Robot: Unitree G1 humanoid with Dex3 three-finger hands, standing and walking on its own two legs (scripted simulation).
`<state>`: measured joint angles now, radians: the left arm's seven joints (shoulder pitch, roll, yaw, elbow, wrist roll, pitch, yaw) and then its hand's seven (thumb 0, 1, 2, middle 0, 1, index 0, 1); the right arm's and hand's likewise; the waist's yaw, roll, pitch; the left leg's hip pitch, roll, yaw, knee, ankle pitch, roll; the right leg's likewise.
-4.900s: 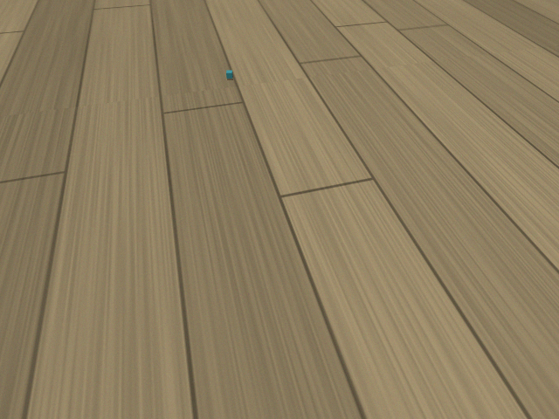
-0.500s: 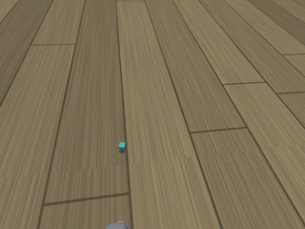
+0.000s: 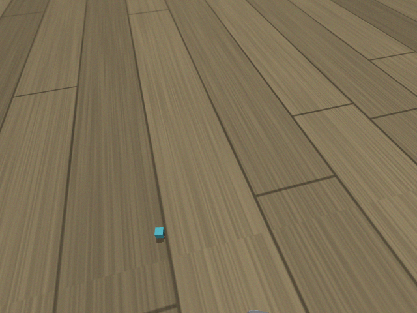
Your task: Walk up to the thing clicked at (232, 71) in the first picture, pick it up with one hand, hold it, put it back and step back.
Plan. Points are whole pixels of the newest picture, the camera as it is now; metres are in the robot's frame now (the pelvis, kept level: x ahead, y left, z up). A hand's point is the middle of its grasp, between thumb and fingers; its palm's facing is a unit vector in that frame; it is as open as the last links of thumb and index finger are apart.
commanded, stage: walk up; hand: left
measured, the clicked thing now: (159, 232) +0.60 +0.25 -0.74
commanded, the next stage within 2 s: none
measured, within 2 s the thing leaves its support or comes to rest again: neither
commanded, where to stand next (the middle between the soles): +0.23 +0.01 m, yaw +1 degrees
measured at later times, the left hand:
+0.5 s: hand out of the picture +0.16 +0.29 -0.16, palm faces +0.00 -0.93 -0.36, open 7.3 cm
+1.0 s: hand (81, 293) +0.20 +0.28 -0.14, palm faces -0.02 -0.92 -0.40, open 7.3 cm
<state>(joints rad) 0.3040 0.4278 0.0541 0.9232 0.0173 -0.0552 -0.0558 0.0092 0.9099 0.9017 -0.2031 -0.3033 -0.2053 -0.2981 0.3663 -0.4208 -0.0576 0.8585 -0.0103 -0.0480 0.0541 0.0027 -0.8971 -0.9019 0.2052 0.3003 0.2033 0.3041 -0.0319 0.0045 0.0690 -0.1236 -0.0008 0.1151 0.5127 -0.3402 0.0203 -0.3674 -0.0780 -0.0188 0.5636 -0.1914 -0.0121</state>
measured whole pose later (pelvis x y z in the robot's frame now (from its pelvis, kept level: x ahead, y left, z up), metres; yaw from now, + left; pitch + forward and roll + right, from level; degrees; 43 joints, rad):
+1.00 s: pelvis +0.14 +0.01 +0.00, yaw +1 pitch -4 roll +1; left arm 0.20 0.37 0.01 1.01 0.02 -0.02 -0.01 0.01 0.91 0.90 -0.20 -0.30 -0.21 -0.30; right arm 0.17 -0.37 -0.01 0.99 0.00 0.00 0.02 0.00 -0.90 -0.90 0.20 0.30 0.20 0.30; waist 0.01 0.04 0.09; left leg -0.28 0.02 0.03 0.60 -0.24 0.00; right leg -0.30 -0.04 -0.03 0.62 -0.26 0.01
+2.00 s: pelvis +0.19 +0.01 +0.02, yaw +2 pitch -2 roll +0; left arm 0.09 0.34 0.01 1.17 0.01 -0.02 0.00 0.01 0.91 0.90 -0.20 -0.30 -0.21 -0.30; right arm 0.07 -0.35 0.00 1.16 -0.01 0.00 0.01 0.00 -0.90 -0.90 0.20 0.30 0.20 0.30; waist 0.00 0.01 0.05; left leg -0.12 0.02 0.01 0.34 -0.18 -0.01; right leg -0.11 -0.03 -0.06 0.33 -0.18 0.01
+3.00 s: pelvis +0.19 +0.00 +0.02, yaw +2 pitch -1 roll +0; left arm 0.11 0.35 0.00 1.15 0.01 -0.01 0.00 0.01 0.91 0.90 -0.20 -0.30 -0.21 -0.30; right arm 0.10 -0.35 0.01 1.15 -0.01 0.00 0.01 0.00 -0.90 -0.90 0.20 0.30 0.20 0.30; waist 0.00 0.00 0.04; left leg -0.12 0.03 0.00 0.31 -0.17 -0.02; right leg -0.11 -0.02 -0.07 0.32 -0.18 0.00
